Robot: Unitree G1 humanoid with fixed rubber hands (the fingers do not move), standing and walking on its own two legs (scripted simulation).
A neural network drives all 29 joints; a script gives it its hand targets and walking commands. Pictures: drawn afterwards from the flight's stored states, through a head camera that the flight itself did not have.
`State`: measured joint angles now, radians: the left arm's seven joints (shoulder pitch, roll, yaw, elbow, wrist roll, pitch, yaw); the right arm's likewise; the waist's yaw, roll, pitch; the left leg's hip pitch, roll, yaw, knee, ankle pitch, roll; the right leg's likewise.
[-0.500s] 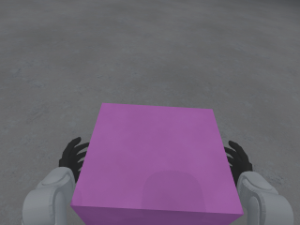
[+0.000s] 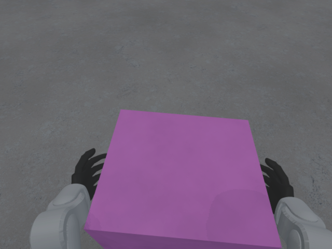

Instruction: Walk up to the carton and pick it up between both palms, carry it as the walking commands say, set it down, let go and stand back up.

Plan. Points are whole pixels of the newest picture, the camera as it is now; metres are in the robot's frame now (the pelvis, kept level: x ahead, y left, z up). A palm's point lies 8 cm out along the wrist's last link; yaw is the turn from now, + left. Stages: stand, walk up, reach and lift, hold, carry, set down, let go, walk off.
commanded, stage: carry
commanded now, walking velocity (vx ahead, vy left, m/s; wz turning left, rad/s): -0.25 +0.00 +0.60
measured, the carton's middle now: (176, 192) +0.28 +0.00 -0.01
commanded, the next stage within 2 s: none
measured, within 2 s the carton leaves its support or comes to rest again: neither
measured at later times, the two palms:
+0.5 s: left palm out of the picture +0.05 +0.33 +0.06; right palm (203, 237) +0.16 -0.05 +0.08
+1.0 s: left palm out of the picture +0.00 +0.30 +0.08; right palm out of the picture +0.07 -0.08 +0.10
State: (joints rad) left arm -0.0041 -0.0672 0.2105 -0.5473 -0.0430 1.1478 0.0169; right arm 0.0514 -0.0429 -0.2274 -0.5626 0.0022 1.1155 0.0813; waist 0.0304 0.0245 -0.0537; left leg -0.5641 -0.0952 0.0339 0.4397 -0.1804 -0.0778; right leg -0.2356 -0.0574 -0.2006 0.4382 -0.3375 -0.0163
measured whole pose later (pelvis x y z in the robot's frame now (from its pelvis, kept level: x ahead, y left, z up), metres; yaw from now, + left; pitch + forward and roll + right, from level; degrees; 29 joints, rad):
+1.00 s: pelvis -0.20 +0.07 +0.00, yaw +10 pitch +3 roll -2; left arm -0.03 -0.02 0.24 -0.46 -0.02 1.22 0.01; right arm -0.03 -0.01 -0.20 -0.43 0.00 1.20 0.03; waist -0.02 -0.02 -0.11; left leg -0.43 0.03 0.13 0.47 -0.11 0.07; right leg -0.35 -0.11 -0.18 0.57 -0.37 0.01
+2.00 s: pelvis -0.15 +0.04 +0.00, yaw +11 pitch +4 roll +0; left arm 0.01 -0.05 0.26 -0.50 -0.03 1.17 -0.01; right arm -0.01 -0.01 -0.19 -0.47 -0.01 1.16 0.04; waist 0.01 0.00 -0.11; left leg -0.40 0.06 0.14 0.49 -0.16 0.01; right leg -0.23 -0.09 -0.20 0.50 -0.34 0.02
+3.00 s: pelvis -0.16 +0.03 +0.00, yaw +11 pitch +3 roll +0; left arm -0.01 -0.05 0.26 -0.48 -0.03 1.16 -0.02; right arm -0.02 0.00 -0.20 -0.47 -0.02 1.15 0.04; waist 0.01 0.01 -0.09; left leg -0.39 0.08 0.14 0.48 -0.14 0.00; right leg -0.23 -0.08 -0.20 0.51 -0.33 0.00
